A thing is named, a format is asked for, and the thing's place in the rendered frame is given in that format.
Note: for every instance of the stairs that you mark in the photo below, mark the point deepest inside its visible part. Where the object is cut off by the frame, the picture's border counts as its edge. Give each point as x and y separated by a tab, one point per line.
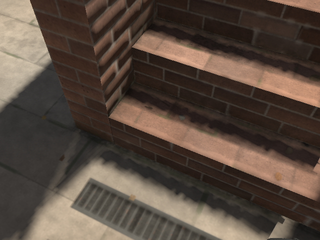
228	92

